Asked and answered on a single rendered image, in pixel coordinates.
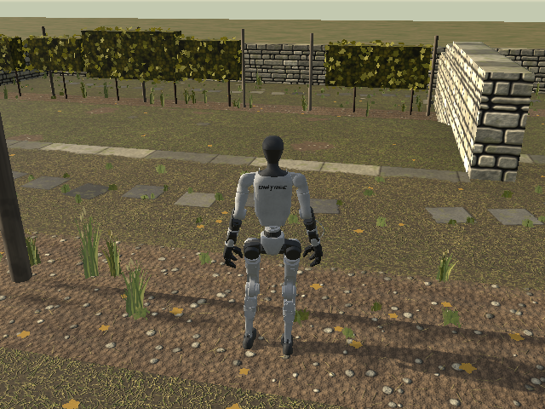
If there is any robot left foot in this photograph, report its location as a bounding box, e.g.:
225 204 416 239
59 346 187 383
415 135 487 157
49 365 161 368
243 327 256 349

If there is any robot left thigh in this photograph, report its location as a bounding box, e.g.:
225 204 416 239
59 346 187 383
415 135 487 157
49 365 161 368
244 238 261 297

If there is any left robot hand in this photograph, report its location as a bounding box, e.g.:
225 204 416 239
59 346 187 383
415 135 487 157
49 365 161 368
223 245 243 268

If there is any robot left forearm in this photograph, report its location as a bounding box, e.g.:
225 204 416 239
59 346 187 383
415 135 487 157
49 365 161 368
225 207 242 247

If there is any left robot upper arm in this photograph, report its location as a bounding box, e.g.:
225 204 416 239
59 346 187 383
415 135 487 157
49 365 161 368
233 172 255 220

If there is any right robot upper arm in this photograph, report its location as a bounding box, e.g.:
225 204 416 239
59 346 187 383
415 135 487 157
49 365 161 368
290 172 312 220

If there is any robot right forearm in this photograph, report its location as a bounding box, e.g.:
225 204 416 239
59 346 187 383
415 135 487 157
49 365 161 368
303 206 320 246

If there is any right robot hand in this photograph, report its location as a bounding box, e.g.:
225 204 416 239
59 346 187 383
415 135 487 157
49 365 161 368
303 244 323 267

